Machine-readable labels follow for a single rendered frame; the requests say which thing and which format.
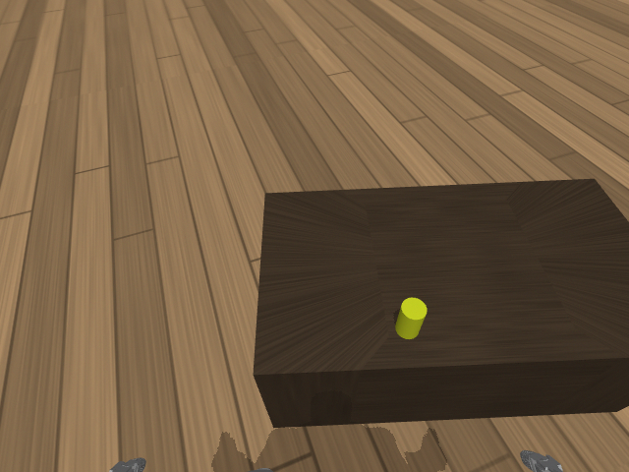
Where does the right robot hand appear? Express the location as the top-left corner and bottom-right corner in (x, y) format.
(520, 450), (563, 472)

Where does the can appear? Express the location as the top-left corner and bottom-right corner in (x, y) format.
(395, 298), (428, 339)

